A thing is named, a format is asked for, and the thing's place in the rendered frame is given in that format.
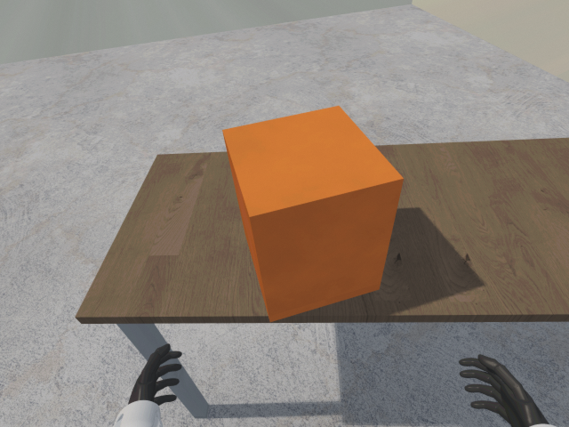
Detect robot left forearm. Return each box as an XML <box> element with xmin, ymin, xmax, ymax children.
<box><xmin>113</xmin><ymin>400</ymin><xmax>163</xmax><ymax>427</ymax></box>

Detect table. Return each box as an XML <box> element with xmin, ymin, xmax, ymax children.
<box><xmin>75</xmin><ymin>138</ymin><xmax>569</xmax><ymax>419</ymax></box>

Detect right robot hand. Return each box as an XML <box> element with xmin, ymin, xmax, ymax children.
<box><xmin>459</xmin><ymin>354</ymin><xmax>549</xmax><ymax>427</ymax></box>

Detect carton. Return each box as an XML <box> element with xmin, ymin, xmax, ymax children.
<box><xmin>222</xmin><ymin>106</ymin><xmax>404</xmax><ymax>322</ymax></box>

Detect left robot hand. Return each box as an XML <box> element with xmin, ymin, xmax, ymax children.
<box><xmin>128</xmin><ymin>343</ymin><xmax>182</xmax><ymax>406</ymax></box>

